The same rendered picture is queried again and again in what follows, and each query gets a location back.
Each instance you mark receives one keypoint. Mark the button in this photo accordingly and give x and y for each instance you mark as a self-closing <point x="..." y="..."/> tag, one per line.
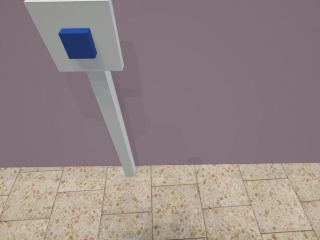
<point x="78" y="43"/>

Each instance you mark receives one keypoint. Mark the panel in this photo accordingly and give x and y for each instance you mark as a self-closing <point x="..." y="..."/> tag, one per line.
<point x="49" y="17"/>

